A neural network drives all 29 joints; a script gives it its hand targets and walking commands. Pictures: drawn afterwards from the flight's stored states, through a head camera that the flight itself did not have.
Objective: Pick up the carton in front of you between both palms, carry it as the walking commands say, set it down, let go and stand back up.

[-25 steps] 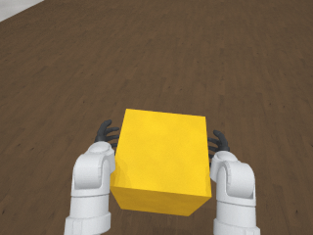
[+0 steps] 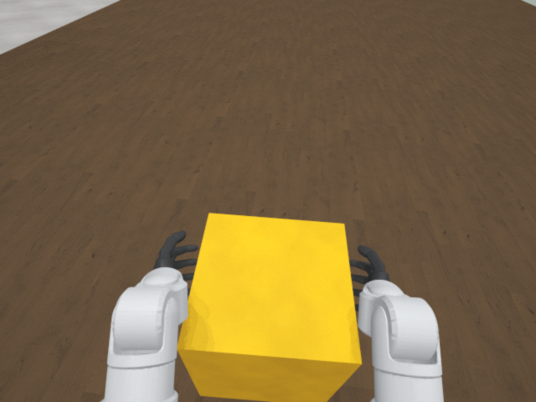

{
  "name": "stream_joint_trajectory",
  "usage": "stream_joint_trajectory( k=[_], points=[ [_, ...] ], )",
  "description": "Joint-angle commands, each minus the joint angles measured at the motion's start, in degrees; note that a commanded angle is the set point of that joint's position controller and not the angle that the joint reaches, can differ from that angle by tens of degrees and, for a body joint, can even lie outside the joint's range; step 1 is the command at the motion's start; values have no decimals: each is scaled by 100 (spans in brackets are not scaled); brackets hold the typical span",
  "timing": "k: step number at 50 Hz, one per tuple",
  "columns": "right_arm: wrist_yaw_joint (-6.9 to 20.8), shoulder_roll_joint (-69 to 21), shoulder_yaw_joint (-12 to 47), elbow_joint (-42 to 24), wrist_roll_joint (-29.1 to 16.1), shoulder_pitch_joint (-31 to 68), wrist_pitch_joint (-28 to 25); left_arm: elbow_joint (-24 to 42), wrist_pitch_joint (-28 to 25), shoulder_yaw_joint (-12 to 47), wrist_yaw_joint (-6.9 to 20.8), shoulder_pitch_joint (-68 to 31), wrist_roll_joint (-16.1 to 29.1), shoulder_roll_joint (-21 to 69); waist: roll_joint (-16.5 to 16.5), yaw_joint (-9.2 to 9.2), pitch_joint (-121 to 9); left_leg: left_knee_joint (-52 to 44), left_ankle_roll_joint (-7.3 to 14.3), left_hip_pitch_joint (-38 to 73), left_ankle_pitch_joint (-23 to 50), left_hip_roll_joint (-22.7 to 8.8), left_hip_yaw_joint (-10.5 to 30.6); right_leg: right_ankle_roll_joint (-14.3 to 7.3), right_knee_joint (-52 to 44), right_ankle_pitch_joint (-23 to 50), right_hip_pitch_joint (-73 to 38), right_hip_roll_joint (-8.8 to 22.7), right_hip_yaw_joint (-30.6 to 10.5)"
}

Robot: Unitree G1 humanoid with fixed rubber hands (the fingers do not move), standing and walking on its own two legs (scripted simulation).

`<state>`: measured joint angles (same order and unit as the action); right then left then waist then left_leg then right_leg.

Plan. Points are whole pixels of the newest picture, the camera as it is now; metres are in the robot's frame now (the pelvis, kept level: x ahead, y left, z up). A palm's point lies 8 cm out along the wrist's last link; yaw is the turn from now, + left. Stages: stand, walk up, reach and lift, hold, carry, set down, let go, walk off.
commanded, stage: carry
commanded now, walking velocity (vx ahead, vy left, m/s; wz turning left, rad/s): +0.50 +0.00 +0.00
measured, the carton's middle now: (268, 314) +0.29 +0.00 -0.01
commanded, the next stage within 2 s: none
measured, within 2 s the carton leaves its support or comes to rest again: neither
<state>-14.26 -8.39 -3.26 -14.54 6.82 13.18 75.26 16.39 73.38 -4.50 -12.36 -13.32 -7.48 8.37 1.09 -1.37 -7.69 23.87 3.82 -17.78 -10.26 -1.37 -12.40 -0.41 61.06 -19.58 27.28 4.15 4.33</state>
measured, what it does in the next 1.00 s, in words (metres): walks ahead: right foot, then left foot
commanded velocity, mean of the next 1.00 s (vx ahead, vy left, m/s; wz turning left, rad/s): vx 0.45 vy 0.00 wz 0.00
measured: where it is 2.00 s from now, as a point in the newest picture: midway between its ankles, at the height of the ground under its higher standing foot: (255, 284)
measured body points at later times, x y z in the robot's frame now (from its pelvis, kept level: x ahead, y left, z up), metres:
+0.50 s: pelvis +0.32 -0.05 +0.01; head +0.33 -0.06 +0.46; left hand +0.59 +0.12 +0.07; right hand +0.60 -0.18 +0.06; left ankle +0.29 +0.09 -0.67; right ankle +0.33 -0.12 -0.74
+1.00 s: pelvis +0.65 +0.02 +0.01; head +0.66 +0.04 +0.46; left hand +0.94 +0.17 +0.09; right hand +0.93 -0.13 +0.09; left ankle +0.65 +0.09 -0.74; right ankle +0.66 -0.12 -0.68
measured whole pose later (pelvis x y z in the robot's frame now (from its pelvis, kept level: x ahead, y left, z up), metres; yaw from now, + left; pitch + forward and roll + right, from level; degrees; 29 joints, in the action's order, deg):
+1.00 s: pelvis +0.65 +0.02 +0.01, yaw +0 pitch +4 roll -1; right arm -13.6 -7.9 -2.6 -20.5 5.8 10.5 72.8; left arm 20.9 71.0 -2.8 -12.2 -11.3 -6.8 8.0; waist 0.3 -1.4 -3.8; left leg 19.0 3.8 -13.3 -10.3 -1.7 -12.0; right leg 0.2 53.9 -16.4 31.4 4.9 5.3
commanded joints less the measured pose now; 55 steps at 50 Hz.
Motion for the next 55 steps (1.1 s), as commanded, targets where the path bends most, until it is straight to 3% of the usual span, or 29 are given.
stream_joint_trajectory(
  k=[1, 5, 11, 13, 14, 15, 16, 17, 18, 19, 20, 21, 22, 25, 29, 34, 36, 37, 38, 39, 40, 41, 42, 43, 44, 45, 47, 51, 55],
  points=[
    [1934, -6132, 3434, -868, -2621, 3047, -470, 257, -220, 3655, 1723, -2378, 2472, 6340, -799, 45, -1249, -1555, 398, 1583, -374, -1572, 1697, 70, -936, 409, 713, 275, -94],
    [1933, -6020, 3427, -929, -2612, 2860, -480, 306, -297, 3621, 1635, -2132, 2360, 6293, -753, 10, -1002, -1583, 404, 1808, 353, -1396, 1157, 164, -2347, 1134, 724, 210, 252],
    [1887, -5766, 3432, -755, -2386, 2367, -383, 233, -150, 3618, 1700, -1855, 2346, 5960, -934, -7, -628, -1158, 186, 2186, 1446, -1234, 672, -8, -3340, 1729, 332, -6, 662],
    [1877, -5706, 3467, -715, -2331, 2346, -379, 164, -129, 3593, 1751, -1801, 2369, 5894, -900, 92, -697, -406, 30, 2035, 2100, -1147, 371, -98, -3673, 1517, -517, -237, 1016],
    [1875, -5685, 3488, -701, -2314, 2295, -379, 84, -134, 3563, 1776, -1727, 2368, 5868, -705, 147, -961, 418, -119, 1622, 2429, -947, 67, -138, -3735, 1262, -1529, -417, 1193],
    [1876, -5620, 3491, -681, -2299, 2292, -378, -9, -148, 3527, 1799, -1612, 2349, 5847, -393, 270, -1353, 1558, -317, 751, 1795, -776, -55, -228, -3702, 856, -2789, 64, 520],
    [1886, -5653, 3581, -862, -2323, 2471, -356, -143, -198, 3509, 1806, -1568, 2289, 5777, 1018, 329, -1878, 3420, -639, -847, 528, -181, 63, -970, -4225, 274, -4033, 1605, -2150],
    [1915, -5729, 3637, -922, -2392, 2611, -364, -170, -266, 3533, 1808, -1569, 2330, 5916, 1783, 317, -1804, 4386, -634, -2200, -1715, 298, 528, -1426, -4690, 1039, -4541, 2044, -3341],
    [1932, -5900, 3698, -873, -2442, 2669, -435, -20, -321, 3504, 1827, -1653, 2369, 6111, 1273, 281, -1746, 5054, -447, -2530, -1843, -59, 1017, -1422, -4514, 1752, -4396, 2037, -2871],
    [1956, -6030, 3668, -885, -2483, 2712, -523, 31, -394, 3530, 1844, -1720, 2411, 6339, 711, 283, -1732, 5091, -330, -2528, -1659, -311, 1174, -1262, -4386, 2110, -4069, 1882, -2374],
    [1969, -6209, 3708, -886, -2525, 2696, -607, 143, -474, 3558, 1858, -1835, 2439, 6499, 192, 246, -1633, 4715, -283, -2377, -1248, -533, 1265, -1012, -4482, 1892, -3620, 1762, -1947],
    [1966, -6329, 3723, -887, -2538, 2663, -691, 266, -542, 3627, 1866, -1981, 2494, 6615, 104, 214, -1536, 4224, -293, -2126, -931, -676, 1293, -797, -4716, 1529, -3202, 1632, -1542],
    [1947, -6410, 3730, -918, -2521, 2650, -764, 350, -600, 3668, 1871, -2063, 2535, 6678, 305, 203, -1527, 3846, -327, -1895, -738, -628, 1137, -681, -4886, 1297, -3003, 1527, -1196],
    [1861, -6447, 3782, -1037, -2426, 2432, -904, 458, -676, 3709, 1899, -1845, 2567, 6607, 628, 216, -1355, 2871, -480, -1815, -390, -577, 838, -764, -5210, 1054, -2885, 1347, -629],
    [1778, -6193, 3854, -1262, -2367, 2107, -892, 686, -645, 3764, 1870, -1514, 2528, 6246, 636, 236, -994, 1492, -533, -1864, 241, -423, 465, -719, -5113, 2074, -3190, 1087, -58],
    [1760, -5545, 3881, -1523, -2455, 2014, -604, 945, -415, 3739, 1728, -1309, 2384, 5557, 777, 253, -547, 556, -346, -1528, 831, -223, 158, -499, -4837, 2969, -3415, 1008, 330],
    [1772, -5335, 3820, -1502, -2459, 2003, -468, 956, -293, 3741, 1693, -1330, 2354, 5348, 792, 223, -531, 325, -232, -882, 702, -93, -54, -357, -4320, 3608, -3325, 987, 537],
    [1777, -5261, 3761, -1447, -2443, 1969, -409, 976, -228, 3751, 1682, -1389, 2359, 5258, 672, 129, -705, 73, -217, -65, 626, 135, -325, -215, -3598, 3938, -3084, 818, 852],
    [1783, -5176, 3664, -1364, -2417, 1898, -358, 999, -164, 3749, 1673, -1446, 2353, 5162, 392, 44, -1071, 157, -195, 1177, 263, 184, -309, -88, -2607, 3730, -2454, 609, 1010],
    [1783, -5071, 3570, -1326, -2366, 1877, -315, 1037, -95, 3736, 1668, -1574, 2381, 5065, -416, -55, -1407, -259, -26, 2126, -570, -829, 1322, 124, -1214, 2365, -1435, 321, 992],
    [1797, -5024, 3533, -1202, -2369, 1994, -326, 1139, -29, 3812, 1665, -1788, 2442, 5097, -1925, -34, -1762, -796, 848, 3422, -694, -2225, 3920, 301, 404, -25, 440, -440, 631],
    [1813, -5174, 3509, -1165, -2411, 1931, -322, 1036, -7, 3867, 1691, -1866, 2504, 5184, -1884, -24, -1596, -1023, 1016, 3344, 299, -2345, 4256, 172, 1299, -853, 1136, -384, -110],
    [1837, -5388, 3533, -1209, -2445, 2039, -345, 973, -30, 3934, 1726, -1943, 2554, 5408, -1466, -20, -1556, -815, 963, 3139, 1131, -2176, 3565, 6, 1568, -721, 1324, -93, -338],
    [1860, -5612, 3559, -1230, -2464, 2163, -383, 929, -74, 3944, 1761, -2021, 2596, 5601, -735, -13, -1545, -702, 773, 2845, 1456, -2036, 3022, -82, 1330, -437, 1312, 147, -433],
    [1877, -5818, 3605, -1294, -2498, 2349, -433, 876, -124, 3942, 1783, -2050, 2630, 5809, -405, 14, -1442, -812, 543, 2423, 1499, -1908, 2574, -89, 846, -102, 1118, 304, -460],
    [1893, -5946, 3633, -1341, -2538, 2479, -482, 836, -180, 3936, 1785, -2054, 2631, 5966, -446, 45, -1455, -1005, 364, 2166, 1084, -1785, 2236, -76, 414, 156, 890, 367, -434],
    [1926, -6038, 3664, -1392, -2604, 2548, -550, 792, -288, 3912, 1747, -1985, 2569, 6125, -696, 56, -1355, -1221, 337, 1948, 1035, -1659, 1751, -7, -281, 335, 677, 275, -188],
    [1955, -5847, 3614, -1449, -2636, 2406, -556, 818, -387, 3861, 1606, -1790, 2420, 6131, -870, 65, -1163, -1001, 324, 1992, 2755, -1367, 787, 145, -1845, 696, 489, 22, 307],
    [1945, -5655, 3514, -1193, -2471, 2006, -446, 706, -258, 3845, 1597, -1594, 2373, 5898, -1076, 37, -991, -671, 121, 1974, 3700, -1147, 255, 149, -2923, 1822, -43, -256, 650]
  ],
)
